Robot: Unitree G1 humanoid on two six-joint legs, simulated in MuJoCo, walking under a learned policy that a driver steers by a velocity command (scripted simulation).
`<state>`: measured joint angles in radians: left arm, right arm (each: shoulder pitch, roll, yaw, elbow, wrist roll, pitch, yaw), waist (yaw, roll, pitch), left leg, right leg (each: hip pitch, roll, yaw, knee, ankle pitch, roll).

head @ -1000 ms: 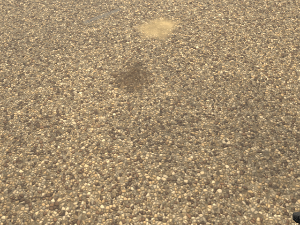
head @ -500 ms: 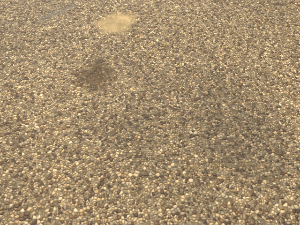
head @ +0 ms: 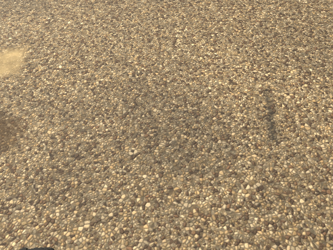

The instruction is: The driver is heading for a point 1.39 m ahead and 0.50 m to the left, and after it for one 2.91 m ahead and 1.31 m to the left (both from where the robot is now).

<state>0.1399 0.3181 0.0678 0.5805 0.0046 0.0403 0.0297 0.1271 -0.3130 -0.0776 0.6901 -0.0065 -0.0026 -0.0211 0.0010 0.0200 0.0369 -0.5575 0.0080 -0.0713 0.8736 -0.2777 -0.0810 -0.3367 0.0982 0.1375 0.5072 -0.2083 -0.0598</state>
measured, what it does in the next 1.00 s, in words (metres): steps to the left, turning left: left foot, then right foot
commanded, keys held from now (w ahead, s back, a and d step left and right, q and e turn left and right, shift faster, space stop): q+shift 0.66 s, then w+q+shift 0.12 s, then w+shift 0.04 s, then w+e+shift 0.18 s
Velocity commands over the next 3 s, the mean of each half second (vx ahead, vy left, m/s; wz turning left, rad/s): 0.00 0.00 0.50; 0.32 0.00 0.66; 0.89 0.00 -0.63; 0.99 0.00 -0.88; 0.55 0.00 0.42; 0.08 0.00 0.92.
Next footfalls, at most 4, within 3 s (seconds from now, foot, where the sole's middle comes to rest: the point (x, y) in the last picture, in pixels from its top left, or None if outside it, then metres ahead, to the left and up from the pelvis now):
0.12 left None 0.07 0.15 -0.77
0.42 right None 0.09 -0.09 -0.77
1.02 left None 0.05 0.25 -0.77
1.50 right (103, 237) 0.49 0.32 -0.77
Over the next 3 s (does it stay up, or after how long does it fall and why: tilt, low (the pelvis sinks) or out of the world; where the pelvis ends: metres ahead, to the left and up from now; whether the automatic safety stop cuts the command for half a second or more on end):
stays up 1.21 0.39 0.00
